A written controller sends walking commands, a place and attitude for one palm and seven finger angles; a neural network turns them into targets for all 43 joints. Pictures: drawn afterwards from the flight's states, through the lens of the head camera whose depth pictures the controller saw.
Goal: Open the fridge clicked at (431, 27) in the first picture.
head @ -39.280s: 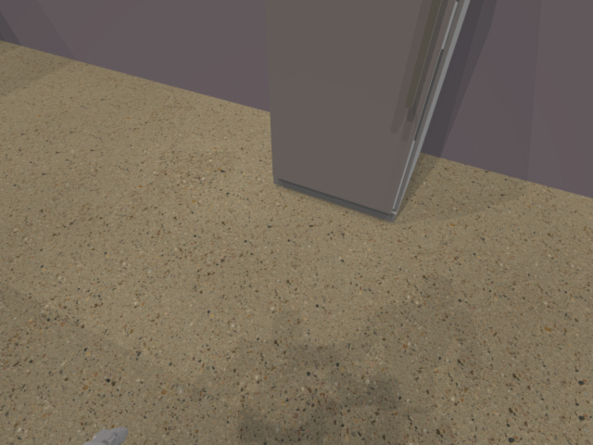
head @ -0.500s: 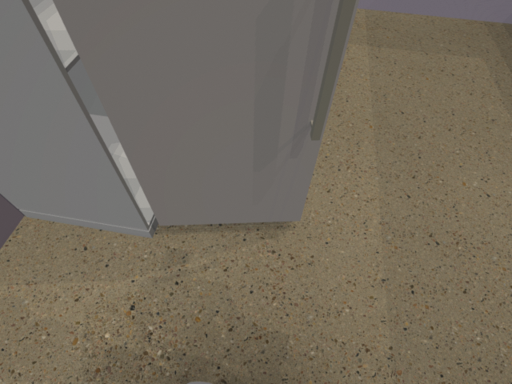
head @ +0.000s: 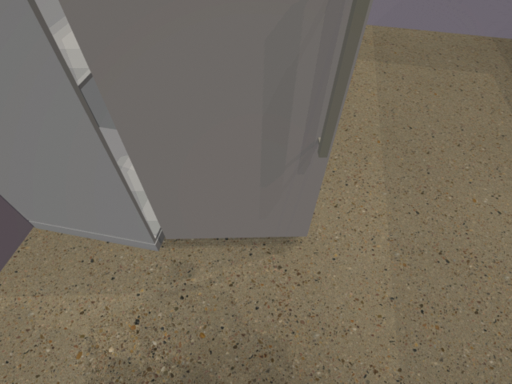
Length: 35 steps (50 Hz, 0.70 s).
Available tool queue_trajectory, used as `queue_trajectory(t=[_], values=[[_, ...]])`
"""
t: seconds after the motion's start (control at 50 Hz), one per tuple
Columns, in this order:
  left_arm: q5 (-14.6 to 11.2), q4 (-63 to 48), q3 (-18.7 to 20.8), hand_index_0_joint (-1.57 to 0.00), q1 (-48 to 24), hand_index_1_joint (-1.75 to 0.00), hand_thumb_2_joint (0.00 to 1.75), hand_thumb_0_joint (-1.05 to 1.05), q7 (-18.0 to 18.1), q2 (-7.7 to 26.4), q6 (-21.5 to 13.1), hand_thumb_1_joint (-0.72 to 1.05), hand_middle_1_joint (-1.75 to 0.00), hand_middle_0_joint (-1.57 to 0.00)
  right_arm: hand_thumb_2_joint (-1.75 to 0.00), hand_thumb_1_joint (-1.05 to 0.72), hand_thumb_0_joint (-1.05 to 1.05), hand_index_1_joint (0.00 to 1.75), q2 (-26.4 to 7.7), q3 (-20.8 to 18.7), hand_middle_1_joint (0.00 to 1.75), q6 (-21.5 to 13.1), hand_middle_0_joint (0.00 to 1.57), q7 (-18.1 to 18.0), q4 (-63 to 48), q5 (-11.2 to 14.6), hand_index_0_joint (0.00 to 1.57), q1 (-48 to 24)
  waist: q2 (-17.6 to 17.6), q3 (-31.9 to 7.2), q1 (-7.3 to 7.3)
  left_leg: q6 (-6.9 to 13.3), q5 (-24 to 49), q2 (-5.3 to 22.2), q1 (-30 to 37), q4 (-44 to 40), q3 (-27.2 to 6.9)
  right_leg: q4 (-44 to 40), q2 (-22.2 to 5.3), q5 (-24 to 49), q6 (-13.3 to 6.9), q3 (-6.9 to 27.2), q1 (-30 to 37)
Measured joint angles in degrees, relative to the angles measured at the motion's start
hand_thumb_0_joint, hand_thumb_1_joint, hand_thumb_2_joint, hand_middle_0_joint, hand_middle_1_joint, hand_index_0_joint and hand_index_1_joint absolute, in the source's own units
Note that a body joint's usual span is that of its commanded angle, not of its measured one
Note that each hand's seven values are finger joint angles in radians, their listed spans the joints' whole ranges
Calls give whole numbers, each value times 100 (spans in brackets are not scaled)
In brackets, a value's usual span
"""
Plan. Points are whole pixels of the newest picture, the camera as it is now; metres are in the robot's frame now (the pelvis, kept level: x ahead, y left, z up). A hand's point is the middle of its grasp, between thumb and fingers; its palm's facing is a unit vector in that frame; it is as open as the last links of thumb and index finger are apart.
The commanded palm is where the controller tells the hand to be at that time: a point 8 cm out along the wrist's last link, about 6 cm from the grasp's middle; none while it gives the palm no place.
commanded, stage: look to check the result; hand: right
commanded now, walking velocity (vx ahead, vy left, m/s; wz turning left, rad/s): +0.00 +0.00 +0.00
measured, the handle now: (341, 65) +0.72 -0.13 +0.12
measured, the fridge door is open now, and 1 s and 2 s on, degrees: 77 77 77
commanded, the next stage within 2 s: stand and wait in 0.44 s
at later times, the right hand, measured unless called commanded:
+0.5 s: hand out of the picture +0.04 -0.18 -0.18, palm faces -0.01 +0.98 -0.20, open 7.4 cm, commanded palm none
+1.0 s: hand out of the picture +0.03 -0.18 -0.18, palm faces -0.01 +0.98 -0.21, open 7.4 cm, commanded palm none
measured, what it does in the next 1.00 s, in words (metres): stands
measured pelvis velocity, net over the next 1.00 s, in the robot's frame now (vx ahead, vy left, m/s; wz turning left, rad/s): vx -0.01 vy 0.00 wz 0.00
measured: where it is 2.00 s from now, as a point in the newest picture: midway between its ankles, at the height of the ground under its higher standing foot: outside the picture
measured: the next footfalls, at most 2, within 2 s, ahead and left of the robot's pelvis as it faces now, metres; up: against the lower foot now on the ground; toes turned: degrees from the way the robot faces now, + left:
none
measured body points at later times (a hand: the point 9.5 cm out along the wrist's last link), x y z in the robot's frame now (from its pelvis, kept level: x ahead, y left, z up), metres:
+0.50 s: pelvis +0.00 +0.00 +0.00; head +0.03 +0.00 +0.45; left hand +0.02 +0.23 -0.16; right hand +0.05 -0.23 -0.16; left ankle -0.01 +0.15 -0.74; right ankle -0.01 -0.12 -0.74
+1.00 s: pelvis -0.01 +0.00 +0.00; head +0.03 +0.00 +0.45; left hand +0.01 +0.23 -0.16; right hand +0.03 -0.23 -0.16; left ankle -0.01 +0.15 -0.74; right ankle -0.01 -0.12 -0.74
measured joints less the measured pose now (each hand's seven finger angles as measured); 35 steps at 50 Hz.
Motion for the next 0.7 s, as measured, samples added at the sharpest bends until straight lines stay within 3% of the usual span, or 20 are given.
queue_trajectory(t=[0.7], values=[[-7, 176, -16, -20, 161, -30, 89, 0, 23, -106, -19, 91, -30, -20, -89, -91, 1, 30, 67, 3, 30, -8, 20, -5, 181, 12, 20, 95, 14, -30, 1, 0, 96, -6, 131, -172, -6, -143, -9, 76, -2, -14, 123]])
